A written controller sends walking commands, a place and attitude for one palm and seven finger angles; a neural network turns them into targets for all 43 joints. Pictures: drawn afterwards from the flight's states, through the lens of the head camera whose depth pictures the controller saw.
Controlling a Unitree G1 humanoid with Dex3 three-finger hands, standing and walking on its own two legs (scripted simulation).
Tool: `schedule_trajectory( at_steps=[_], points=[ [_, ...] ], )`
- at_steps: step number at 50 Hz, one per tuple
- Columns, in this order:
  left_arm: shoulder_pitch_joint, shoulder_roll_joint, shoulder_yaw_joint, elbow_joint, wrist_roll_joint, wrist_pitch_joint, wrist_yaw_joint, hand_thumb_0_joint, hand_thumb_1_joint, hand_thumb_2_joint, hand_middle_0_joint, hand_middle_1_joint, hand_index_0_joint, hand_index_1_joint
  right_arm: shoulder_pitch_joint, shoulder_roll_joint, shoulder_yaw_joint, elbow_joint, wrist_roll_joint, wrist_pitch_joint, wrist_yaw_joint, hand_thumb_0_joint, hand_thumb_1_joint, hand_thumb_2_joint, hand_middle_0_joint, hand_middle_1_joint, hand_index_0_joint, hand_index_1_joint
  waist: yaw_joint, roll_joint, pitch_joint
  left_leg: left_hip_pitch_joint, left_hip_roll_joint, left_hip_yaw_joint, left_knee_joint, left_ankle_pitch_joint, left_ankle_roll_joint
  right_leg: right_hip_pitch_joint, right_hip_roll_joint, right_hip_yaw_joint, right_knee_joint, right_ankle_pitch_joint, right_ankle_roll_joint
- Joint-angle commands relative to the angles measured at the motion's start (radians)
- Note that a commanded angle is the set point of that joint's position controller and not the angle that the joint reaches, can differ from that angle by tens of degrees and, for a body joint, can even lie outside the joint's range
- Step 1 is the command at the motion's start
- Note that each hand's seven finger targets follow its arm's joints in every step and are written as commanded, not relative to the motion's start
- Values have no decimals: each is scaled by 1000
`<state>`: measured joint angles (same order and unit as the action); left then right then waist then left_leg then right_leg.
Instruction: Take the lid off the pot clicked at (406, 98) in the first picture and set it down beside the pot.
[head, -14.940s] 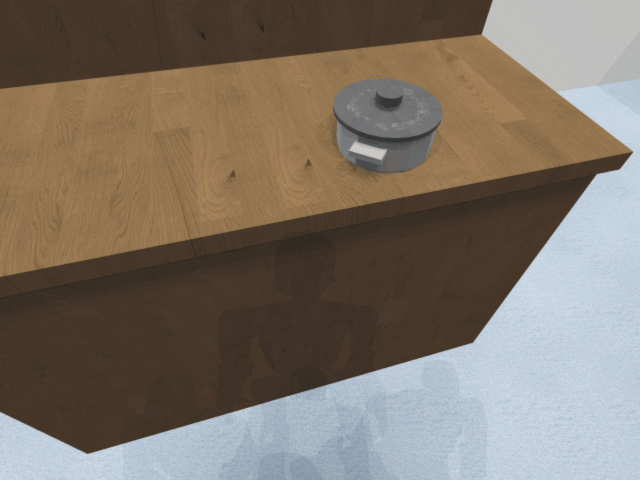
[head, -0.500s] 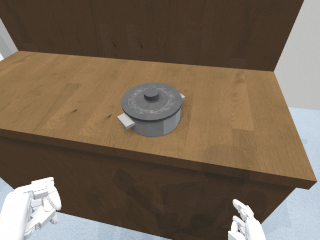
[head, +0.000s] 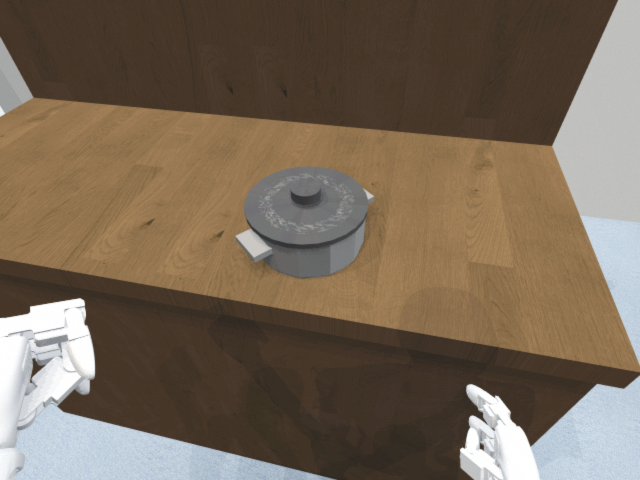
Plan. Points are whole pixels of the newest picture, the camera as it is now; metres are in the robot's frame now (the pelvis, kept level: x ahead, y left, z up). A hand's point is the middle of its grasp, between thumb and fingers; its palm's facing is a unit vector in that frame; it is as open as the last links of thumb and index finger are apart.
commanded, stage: raise the hand higher, near the body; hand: left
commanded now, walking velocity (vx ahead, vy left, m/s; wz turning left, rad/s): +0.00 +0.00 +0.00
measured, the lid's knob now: (305, 191) +0.45 +0.09 +0.15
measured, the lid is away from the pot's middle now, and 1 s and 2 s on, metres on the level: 0.00 0.00 0.00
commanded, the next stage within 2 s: reach forward and open the fingers in 0.28 s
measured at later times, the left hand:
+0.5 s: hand (73, 308) +0.18 +0.24 +0.22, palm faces +0.47 -0.46 -0.76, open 3.0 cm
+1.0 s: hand (65, 298) +0.20 +0.26 +0.20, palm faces -0.10 +0.08 -0.99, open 5.2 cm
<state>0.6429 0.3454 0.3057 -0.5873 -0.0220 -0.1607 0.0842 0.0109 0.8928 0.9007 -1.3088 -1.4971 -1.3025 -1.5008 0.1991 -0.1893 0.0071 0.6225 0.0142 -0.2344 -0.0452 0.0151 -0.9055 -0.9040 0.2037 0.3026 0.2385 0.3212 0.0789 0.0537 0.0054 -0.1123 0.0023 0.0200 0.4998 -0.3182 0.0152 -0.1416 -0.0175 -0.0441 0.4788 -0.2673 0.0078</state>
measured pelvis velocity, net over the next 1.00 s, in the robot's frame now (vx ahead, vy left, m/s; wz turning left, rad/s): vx -0.04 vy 0.00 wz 0.03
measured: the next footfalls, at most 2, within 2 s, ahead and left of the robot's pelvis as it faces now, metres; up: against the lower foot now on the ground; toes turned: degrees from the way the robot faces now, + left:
none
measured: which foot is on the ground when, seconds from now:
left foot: down 0.00-1.00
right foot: down 0.00-1.00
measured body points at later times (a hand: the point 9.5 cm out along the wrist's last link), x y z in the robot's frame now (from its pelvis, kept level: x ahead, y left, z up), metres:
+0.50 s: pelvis -0.01 +0.00 +0.00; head -0.02 -0.02 +0.45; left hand +0.15 +0.26 +0.26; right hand +0.21 -0.20 -0.07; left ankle -0.03 +0.11 -0.74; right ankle +0.00 -0.12 -0.74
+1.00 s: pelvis -0.04 +0.00 +0.00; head -0.03 -0.05 +0.45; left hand +0.20 +0.26 +0.25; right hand +0.19 -0.21 -0.09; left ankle -0.03 +0.11 -0.74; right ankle +0.00 -0.12 -0.74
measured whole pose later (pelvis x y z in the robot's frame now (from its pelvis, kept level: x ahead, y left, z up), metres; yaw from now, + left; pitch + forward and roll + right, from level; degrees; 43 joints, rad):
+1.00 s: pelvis -0.04 +0.00 +0.00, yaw +2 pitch -1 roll +0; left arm 0.07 0.82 0.19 -0.38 0.64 0.02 -0.42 0.00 0.16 1.37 -1.12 -0.70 -1.11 -0.70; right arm 0.14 -0.30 0.03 0.53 0.06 0.04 -0.01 0.01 -0.91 -0.90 0.20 0.30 0.21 0.31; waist 0.09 0.14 0.00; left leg -0.22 -0.03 0.00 0.46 -0.22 0.03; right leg -0.24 -0.05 -0.07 0.45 -0.19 0.01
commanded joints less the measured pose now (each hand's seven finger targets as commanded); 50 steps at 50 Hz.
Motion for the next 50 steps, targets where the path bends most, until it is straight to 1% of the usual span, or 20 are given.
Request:
schedule_trajectory(
  at_steps=[1,3,6,12,18,19,20,21,22,24,27,29,33,37,39,41,43,44,47,50],
  points=[
    [-54,131,107,-229,-13,-71,14,0,900,900,-1300,-1500,-1300,-1500,-160,-98,-37,-173,1,-58,-3,0,-900,-900,200,300,200,300,1,23,-36,-26,25,-11,-74,286,-2,-10,-2,-14,-63,185,-18],
    [-77,174,152,-254,-17,-73,20,0,900,900,-1300,-1500,-1300,-1500,-166,-109,-38,-174,3,-57,-2,0,-900,-900,200,300,200,300,3,36,-50,-25,28,-15,-74,266,-6,-8,2,-10,-61,165,-19],
    [-100,153,144,-208,-19,-78,19,0,900,900,-1300,-1500,-1300,-1500,-163,-99,-36,-170,2,-51,-7,0,-900,-900,200,300,200,300,2,-21,-19,-36,28,-13,-84,244,0,-21,-2,-15,-69,143,-18],
    [-176,165,156,-250,-28,-93,19,0,900,900,-1300,-1500,-1300,-1500,-163,-105,-30,-169,1,-48,-4,0,-900,-900,200,300,200,300,0,35,-40,-23,29,-16,-90,223,-1,-17,-7,-10,-72,117,-22],
    [-237,209,225,-217,-41,-95,24,0,900,900,-1300,-1500,-1300,-1500,-173,-114,-34,-158,4,-34,-3,0,-900,-900,200,300,200,300,-3,-27,-27,-28,30,-12,-85,211,2,-24,-4,-4,-83,115,-22],
    [-270,171,181,-225,-39,-101,17,0,900,900,-1300,-1500,-1300,-1500,-175,-107,-29,-161,2,-33,-4,0,-900,-900,200,300,200,300,-8,-11,-18,-28,28,-9,-89,212,4,-31,-8,-5,-89,110,-24],
    [-283,391,137,-240,339,-9,45,0,875,921,-1295,-1465,-1295,-1465,-185,-177,-15,-195,-37,39,14,0,-900,-900,200,300,200,300,8,55,-16,-172,10,20,-80,238,-3,-74,-5,-10,-25,122,-11],
    [-306,314,130,-293,328,39,59,0,850,942,-1290,-1429,-1290,-1429,-203,-146,-21,-249,-30,79,28,0,-900,-900,200,300,200,300,11,98,-18,-188,10,25,-85,234,-9,-73,-9,-36,-10,98,-23],
    [-296,369,140,-274,418,76,69,0,827,963,-1285,-1394,-1285,-1394,-191,-155,-25,-251,-29,108,39,0,-900,-900,200,300,200,300,23,113,-32,-189,14,23,-80,218,-11,-81,-6,-30,5,72,-28],
    [-282,440,158,-315,520,150,63,0,780,1005,-1275,-1323,-1275,-1323,-216,-164,-16,-294,-21,171,54,0,-900,-900,200,300,200,300,37,117,-98,-192,13,28,-61,222,-9,-60,-3,-20,13,72,-32],
    [-281,527,169,-250,637,226,7,0,700,1068,-1258,-1216,-1258,-1216,-223,-192,-21,-306,-9,243,67,0,-900,-900,200,300,200,300,29,31,-162,-158,13,17,-30,276,0,-54,-6,-6,5,141,-24],
    [-343,599,183,-256,672,246,-52,0,639,1110,-1245,-1145,-1245,-1145,-243,-199,-16,-321,6,261,71,0,-900,-900,200,300,200,300,29,54,-213,-152,12,8,-21,302,2,-36,-16,0,7,174,-18],
    [-313,664,191,-115,672,259,-185,0,499,1194,-1211,-1003,-1211,-1003,-249,-214,-20,-325,41,261,75,0,-900,-900,200,300,200,300,27,26,-185,-134,5,-13,-31,321,7,-26,-5,7,-22,221,-4],
    [-487,685,139,-34,657,229,-301,0,343,1278,-1170,-861,-1170,-861,-215,-214,-21,-293,45,244,52,0,-900,-900,200,300,200,300,7,-5,-147,-140,-3,-22,-76,280,13,-45,-8,-15,-65,178,10],
    [-561,709,129,-43,653,218,-350,0,263,1320,-1147,-790,-1147,-790,-216,-210,-19,-296,47,237,47,0,-900,-900,200,300,200,300,4,20,-216,-100,-12,-22,-73,312,21,-17,-9,-12,-66,200,10],
    [-633,702,100,24,650,210,-388,0,184,1362,-1122,-720,-1122,-720,-206,-213,-21,-274,47,230,34,0,-900,-900,200,300,200,300,-7,-1,-161,-104,-13,-31,-96,270,19,-45,-3,-21,-86,149,14],
    [-666,748,126,34,659,210,-418,0,106,1404,-1096,-649,-1096,-649,-213,-217,-21,-285,50,221,34,0,-900,-900,200,300,200,300,-3,3,-186,-70,-19,-40,-84,296,25,-33,11,-10,-82,169,8],
    [-759,737,89,28,661,194,-440,0,68,1425,-1082,-613,-1082,-613,-212,-212,-17,-274,45,222,29,0,-900,-900,200,300,200,300,-8,25,-215,-74,-25,-33,-100,282,26,-20,-3,-15,-90,148,11],
    [-803,748,89,115,663,185,-474,0,-41,1488,-1041,-507,-1041,-507,-204,-215,-21,-258,41,214,25,0,-900,-900,200,300,200,300,-1,2,-175,-82,-27,-37,-117,261,26,-31,1,-22,-101,127,9],
    [-859,759,90,114,652,174,-506,0,-145,1551,-999,-400,-999,-400,-212,-212,-20,-269,43,213,32,0,-900,-900,200,300,200,300,-2,2,-216,-72,-32,-36,-116,268,27,-2,0,-22,-96,139,9]
  ],
)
